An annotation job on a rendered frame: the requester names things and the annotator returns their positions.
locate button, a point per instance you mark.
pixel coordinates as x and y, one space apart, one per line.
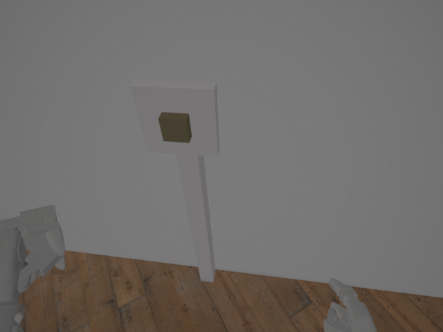
175 127

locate left robot forearm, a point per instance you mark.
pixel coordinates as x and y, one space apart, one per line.
11 314

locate panel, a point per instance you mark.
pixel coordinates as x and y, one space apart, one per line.
199 99

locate robot right hand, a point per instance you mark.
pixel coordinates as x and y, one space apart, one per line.
355 318

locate robot left hand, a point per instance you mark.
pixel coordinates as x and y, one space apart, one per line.
43 238

